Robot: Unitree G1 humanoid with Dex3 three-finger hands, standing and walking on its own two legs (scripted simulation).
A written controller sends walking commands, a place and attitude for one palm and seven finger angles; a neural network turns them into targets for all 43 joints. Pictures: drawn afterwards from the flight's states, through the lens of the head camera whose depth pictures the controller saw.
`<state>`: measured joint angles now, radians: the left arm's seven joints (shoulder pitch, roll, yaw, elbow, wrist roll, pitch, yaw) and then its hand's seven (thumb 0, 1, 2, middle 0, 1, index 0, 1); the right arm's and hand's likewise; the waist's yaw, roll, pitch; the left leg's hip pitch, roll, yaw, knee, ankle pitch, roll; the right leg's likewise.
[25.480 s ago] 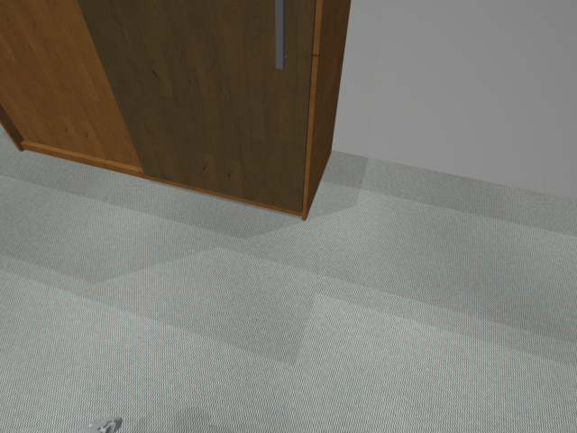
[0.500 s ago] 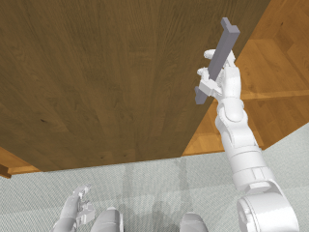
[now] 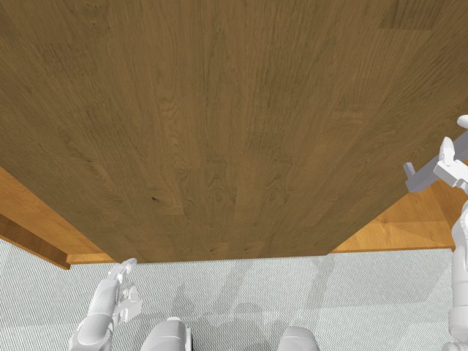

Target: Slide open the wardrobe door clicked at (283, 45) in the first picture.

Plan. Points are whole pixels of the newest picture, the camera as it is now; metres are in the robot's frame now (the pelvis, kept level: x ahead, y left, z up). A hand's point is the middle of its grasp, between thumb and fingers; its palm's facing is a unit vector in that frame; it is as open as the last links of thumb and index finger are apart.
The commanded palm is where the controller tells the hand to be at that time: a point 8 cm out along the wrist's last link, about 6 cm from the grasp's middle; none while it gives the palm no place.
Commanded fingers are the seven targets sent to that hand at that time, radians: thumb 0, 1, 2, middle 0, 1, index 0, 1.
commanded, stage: stop walking and hold the door there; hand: right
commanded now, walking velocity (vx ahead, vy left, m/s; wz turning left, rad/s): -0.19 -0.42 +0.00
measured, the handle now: (455, 139) +0.40 -0.35 +0.12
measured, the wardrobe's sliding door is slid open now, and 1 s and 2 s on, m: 0.61 0.61 0.60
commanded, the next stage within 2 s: none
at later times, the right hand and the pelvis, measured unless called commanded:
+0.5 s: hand (449, 161) +0.36 -0.33 +0.12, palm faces +0.48 +0.82 -0.30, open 6.3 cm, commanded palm +0.32 -0.36 +0.11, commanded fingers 0.00 -0.90 -0.90 0.45 1.40 0.45 1.40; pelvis -0.04 -0.01 +0.03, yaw +6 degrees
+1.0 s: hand (450, 160) +0.36 -0.32 +0.13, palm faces +0.48 +0.83 -0.29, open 6.1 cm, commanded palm +0.32 -0.36 +0.11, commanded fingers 0.00 -0.90 -0.90 0.45 1.40 0.45 1.40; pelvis -0.05 -0.01 +0.02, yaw +9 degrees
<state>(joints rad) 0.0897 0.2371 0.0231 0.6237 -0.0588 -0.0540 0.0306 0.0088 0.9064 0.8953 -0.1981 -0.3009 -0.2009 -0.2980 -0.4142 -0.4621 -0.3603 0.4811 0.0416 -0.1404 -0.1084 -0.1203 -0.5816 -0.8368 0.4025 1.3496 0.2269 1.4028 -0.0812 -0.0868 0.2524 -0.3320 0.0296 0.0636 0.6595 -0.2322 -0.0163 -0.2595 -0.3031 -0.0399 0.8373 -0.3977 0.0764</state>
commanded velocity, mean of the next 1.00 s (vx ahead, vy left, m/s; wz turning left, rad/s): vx -0.03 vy -0.07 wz -0.02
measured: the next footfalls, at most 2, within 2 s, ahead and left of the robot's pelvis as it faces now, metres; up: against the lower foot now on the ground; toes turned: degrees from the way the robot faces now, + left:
right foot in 0.32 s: +0.06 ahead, -0.12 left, +0.00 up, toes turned +1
left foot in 0.54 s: -0.02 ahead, +0.14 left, +0.00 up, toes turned +11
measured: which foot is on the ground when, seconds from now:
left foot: down 0.00-0.38, up 0.40-0.52, down 0.54-1.00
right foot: up 0.00-0.30, down 0.32-1.00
